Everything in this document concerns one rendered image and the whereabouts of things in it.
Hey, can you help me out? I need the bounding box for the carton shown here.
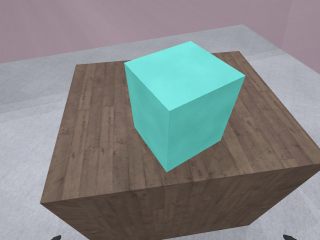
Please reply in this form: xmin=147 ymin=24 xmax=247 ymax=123
xmin=124 ymin=41 xmax=245 ymax=172

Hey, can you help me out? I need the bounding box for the pedestal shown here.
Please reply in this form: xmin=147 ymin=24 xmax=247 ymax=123
xmin=40 ymin=51 xmax=320 ymax=240

